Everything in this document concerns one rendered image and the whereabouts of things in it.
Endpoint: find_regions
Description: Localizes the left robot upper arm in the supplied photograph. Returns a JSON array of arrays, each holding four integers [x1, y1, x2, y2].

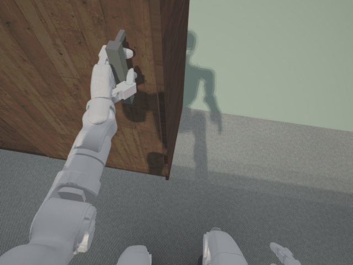
[[0, 198, 97, 265]]

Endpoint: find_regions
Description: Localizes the robot left forearm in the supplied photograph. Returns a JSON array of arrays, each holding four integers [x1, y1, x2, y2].
[[29, 98, 117, 242]]

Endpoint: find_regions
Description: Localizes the robot right shin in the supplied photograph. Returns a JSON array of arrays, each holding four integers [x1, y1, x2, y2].
[[202, 227, 221, 265]]

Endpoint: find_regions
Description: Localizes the robot left thigh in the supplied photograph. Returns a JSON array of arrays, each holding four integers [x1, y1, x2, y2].
[[116, 245, 152, 265]]

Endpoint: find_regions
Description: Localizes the handle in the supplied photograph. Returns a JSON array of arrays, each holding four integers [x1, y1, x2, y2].
[[105, 29, 136, 104]]

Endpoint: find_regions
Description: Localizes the wardrobe door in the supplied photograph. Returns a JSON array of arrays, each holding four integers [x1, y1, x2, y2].
[[0, 117, 39, 150], [0, 0, 165, 177]]

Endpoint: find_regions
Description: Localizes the right robot hand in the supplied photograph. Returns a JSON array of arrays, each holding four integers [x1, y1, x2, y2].
[[270, 242, 301, 265]]

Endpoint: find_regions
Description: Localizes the left robot hand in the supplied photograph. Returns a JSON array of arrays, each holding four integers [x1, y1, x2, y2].
[[90, 45, 137, 104]]

